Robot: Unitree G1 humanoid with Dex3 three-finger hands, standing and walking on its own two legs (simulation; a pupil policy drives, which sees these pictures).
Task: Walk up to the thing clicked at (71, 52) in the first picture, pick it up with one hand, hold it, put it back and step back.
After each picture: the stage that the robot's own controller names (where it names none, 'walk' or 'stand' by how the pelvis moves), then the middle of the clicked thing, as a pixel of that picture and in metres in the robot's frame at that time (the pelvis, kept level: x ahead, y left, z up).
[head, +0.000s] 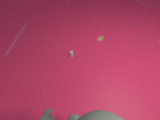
stand; (71, 53) +1.28 +0.42 -0.72
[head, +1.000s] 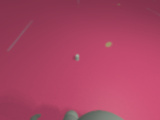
walk; (77, 57) +1.18 +0.20 -0.70
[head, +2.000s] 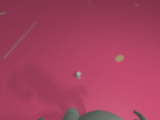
walk; (78, 75) +0.72 +0.16 -0.70
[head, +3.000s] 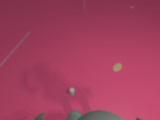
walk; (72, 91) +0.49 +0.23 -0.71
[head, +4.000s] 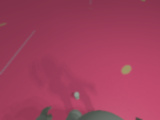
stand; (77, 95) +0.39 +0.18 -0.70
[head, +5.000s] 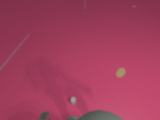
stand; (73, 100) +0.35 +0.21 -0.72
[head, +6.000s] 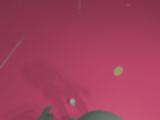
stand; (72, 102) +0.33 +0.22 -0.72
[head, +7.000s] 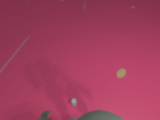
stand; (74, 102) +0.35 +0.20 -0.73
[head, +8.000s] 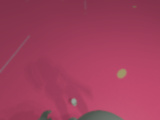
stand; (74, 102) +0.34 +0.20 -0.73
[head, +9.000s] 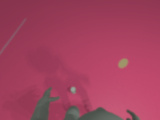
go down; (73, 90) +0.38 +0.18 -0.69
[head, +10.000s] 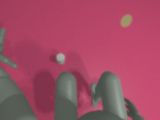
go down; (60, 59) +0.45 +0.20 -0.29
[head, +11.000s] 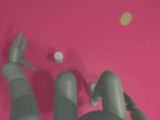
close in; (58, 57) +0.45 +0.20 -0.28
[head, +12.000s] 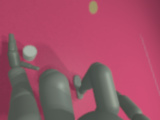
close in; (29, 53) +0.44 +0.24 -0.23
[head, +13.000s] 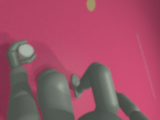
close; (25, 52) +0.43 +0.25 -0.23
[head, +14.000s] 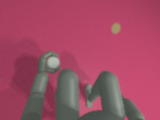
lift; (52, 63) +0.36 +0.24 -0.13
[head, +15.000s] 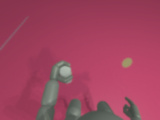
lift; (66, 75) +0.32 +0.17 +0.02
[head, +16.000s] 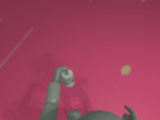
hold; (68, 78) +0.31 +0.16 +0.00
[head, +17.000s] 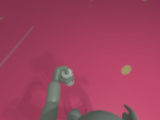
hold; (68, 77) +0.32 +0.17 +0.00
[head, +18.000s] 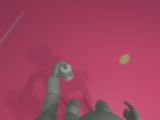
crouch; (67, 72) +0.36 +0.17 -0.05
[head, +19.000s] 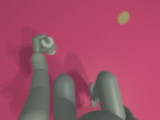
lower; (49, 46) +0.50 +0.22 -0.09
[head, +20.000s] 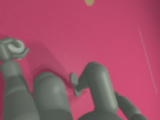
lower; (17, 50) +0.46 +0.26 -0.24
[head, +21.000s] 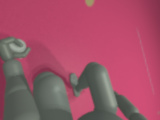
lower; (18, 49) +0.45 +0.26 -0.24
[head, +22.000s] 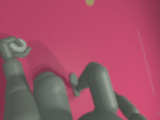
lower; (19, 49) +0.46 +0.26 -0.24
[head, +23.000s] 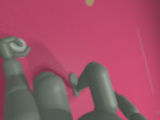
lower; (19, 48) +0.46 +0.26 -0.24
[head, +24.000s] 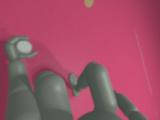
open; (23, 50) +0.45 +0.24 -0.25
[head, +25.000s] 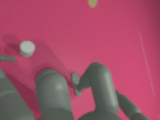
rise; (27, 49) +0.45 +0.24 -0.24
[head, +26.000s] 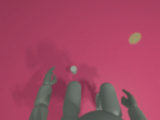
walk; (73, 70) +0.45 +0.16 -0.45
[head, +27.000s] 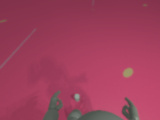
stand; (77, 97) +0.38 +0.14 -0.66
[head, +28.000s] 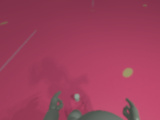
stand; (77, 97) +0.39 +0.16 -0.67
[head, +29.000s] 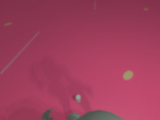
stand; (78, 98) +0.40 +0.14 -0.71
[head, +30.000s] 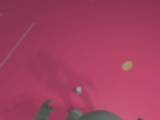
walk; (79, 90) +0.42 +0.13 -0.70
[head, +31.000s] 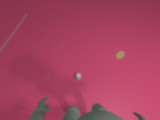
walk; (78, 76) +0.59 +0.12 -0.71
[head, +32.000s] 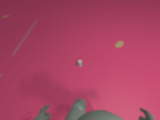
walk; (80, 63) +0.89 +0.26 -0.69
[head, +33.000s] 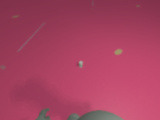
stand; (80, 64) +1.02 +0.18 -0.71
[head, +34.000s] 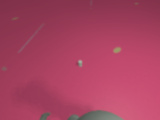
stand; (80, 63) +1.04 +0.20 -0.72
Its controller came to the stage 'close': yes
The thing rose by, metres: 0.72
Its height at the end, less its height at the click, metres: +0.00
